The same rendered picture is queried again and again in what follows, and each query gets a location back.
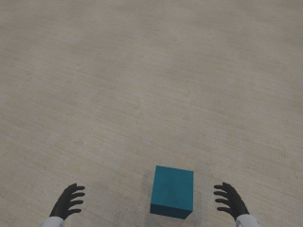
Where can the robot right forearm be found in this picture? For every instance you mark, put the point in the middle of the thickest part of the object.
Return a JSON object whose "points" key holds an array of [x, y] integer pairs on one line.
{"points": [[247, 220]]}

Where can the left robot hand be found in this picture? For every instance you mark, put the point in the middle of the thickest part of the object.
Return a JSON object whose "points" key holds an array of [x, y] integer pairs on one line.
{"points": [[64, 202]]}

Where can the right robot hand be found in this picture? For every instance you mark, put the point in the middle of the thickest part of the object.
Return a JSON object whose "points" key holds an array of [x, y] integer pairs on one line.
{"points": [[237, 206]]}

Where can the robot left forearm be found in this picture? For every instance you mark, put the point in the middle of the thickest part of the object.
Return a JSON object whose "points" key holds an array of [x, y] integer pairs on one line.
{"points": [[52, 222]]}

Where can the carton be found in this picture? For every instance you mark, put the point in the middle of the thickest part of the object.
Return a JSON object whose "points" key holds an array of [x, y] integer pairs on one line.
{"points": [[172, 192]]}

